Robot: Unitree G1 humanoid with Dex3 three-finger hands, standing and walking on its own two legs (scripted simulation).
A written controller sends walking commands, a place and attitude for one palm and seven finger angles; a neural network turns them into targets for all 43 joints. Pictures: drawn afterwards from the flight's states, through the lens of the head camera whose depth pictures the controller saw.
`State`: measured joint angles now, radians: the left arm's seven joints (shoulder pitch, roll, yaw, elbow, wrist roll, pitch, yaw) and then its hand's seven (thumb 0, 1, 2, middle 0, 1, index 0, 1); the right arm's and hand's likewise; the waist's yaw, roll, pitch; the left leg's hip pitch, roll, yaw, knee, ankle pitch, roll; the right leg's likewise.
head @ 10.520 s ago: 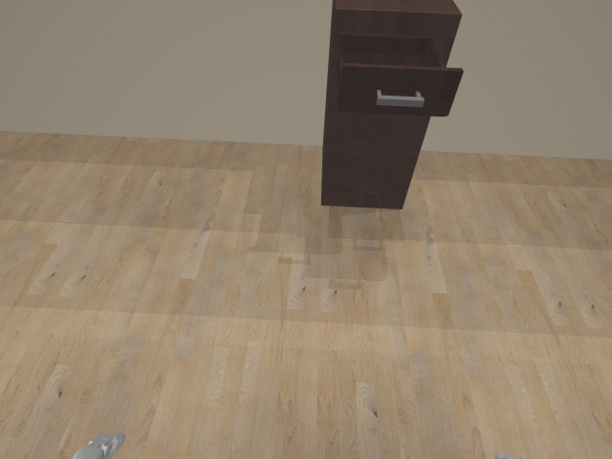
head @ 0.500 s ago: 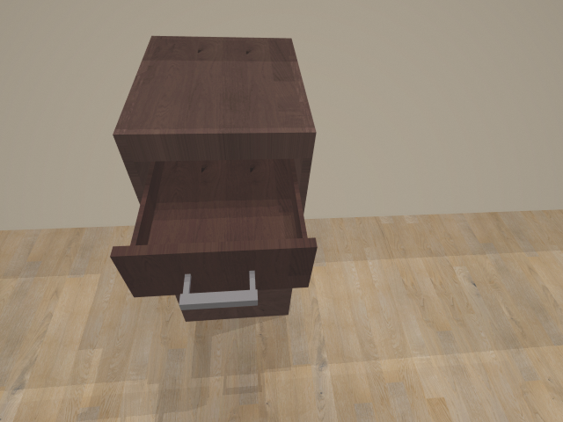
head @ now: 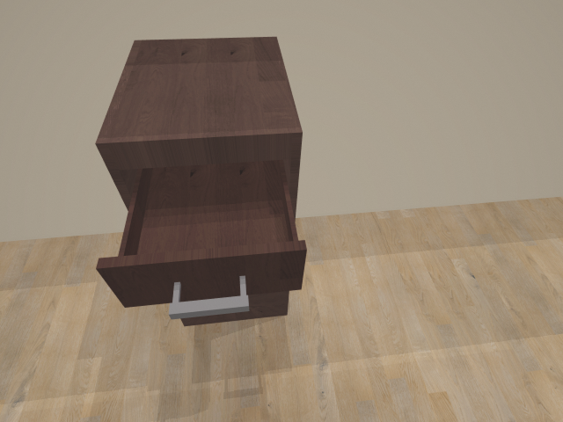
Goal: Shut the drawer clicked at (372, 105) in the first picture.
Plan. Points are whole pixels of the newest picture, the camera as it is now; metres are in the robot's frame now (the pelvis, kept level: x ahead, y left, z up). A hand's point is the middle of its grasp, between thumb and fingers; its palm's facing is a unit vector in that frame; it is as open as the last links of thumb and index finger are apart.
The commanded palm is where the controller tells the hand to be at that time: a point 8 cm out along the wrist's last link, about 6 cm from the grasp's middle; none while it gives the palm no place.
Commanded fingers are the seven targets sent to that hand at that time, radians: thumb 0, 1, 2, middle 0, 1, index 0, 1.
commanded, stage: look again from close up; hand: left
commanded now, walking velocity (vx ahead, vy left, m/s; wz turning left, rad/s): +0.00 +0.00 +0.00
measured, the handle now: (210, 296) +0.33 +0.14 -0.07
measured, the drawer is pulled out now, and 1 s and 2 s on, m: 0.23 0.23 0.23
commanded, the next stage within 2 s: raise the hand and make a fist in 0.32 s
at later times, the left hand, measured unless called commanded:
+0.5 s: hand out of the picture +0.00 +0.15 -0.16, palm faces +0.12 -0.96 -0.24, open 7.2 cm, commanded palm +0.10 +0.17 -0.07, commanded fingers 0.00 0.90 0.90 -0.30 -0.41 -0.30 -0.41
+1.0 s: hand out of the picture +0.11 +0.13 -0.04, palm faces +0.38 -0.92 -0.10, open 5.1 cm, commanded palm +0.09 +0.16 -0.03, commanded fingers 0.00 0.90 0.90 -0.80 -0.95 -0.80 -0.95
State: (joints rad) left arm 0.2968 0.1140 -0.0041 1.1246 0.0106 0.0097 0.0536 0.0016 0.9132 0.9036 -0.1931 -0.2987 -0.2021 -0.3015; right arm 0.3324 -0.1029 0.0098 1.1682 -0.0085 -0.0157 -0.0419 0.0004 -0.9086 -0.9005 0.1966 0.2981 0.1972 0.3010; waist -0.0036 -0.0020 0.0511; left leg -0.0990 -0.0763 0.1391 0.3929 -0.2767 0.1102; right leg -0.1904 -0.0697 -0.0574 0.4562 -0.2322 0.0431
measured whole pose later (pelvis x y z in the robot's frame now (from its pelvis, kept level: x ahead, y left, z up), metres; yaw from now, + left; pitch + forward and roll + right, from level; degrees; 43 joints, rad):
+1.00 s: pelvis -0.03 -0.09 -0.08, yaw +6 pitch +13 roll +0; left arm 0.64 0.16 0.08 -0.05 -0.17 -0.54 -0.01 0.02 0.90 0.90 -0.61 -0.74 -0.62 -0.75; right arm 0.08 -0.23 -0.04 0.46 -0.01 -0.18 0.01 0.01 -0.91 -0.90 0.19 0.30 0.19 0.30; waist 0.08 -0.03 -0.14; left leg -0.80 0.01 0.01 1.11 -0.53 0.00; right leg -0.82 0.00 -0.16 1.09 -0.50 -0.10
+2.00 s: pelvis -0.01 -0.03 -0.06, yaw +5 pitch +10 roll -2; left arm 0.69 0.11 -0.16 -0.42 -0.07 -0.25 0.06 0.01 0.90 0.90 -1.39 -1.59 -1.40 -1.60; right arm 0.26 -0.20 0.06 0.38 0.01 -0.12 0.01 0.01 -0.90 -0.90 0.20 0.30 0.20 0.30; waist 0.03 0.04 -0.12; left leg -0.64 -0.02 0.05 0.99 -0.52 0.08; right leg -0.65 -0.02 -0.11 0.94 -0.46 -0.02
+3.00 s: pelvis -0.02 -0.07 -0.08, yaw +5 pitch +16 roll +0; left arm 0.45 0.12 -0.08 -0.12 -0.10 -0.38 0.04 0.01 0.90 0.90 -1.40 -1.60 -1.40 -1.60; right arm 0.24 -0.23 0.02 0.46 0.00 -0.12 0.00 0.01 -0.90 -0.90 0.20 0.30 0.20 0.30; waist -0.01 0.02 -0.14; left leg -0.84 0.00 0.03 1.11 -0.54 0.02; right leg -0.86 0.00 -0.14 1.09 -0.50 -0.08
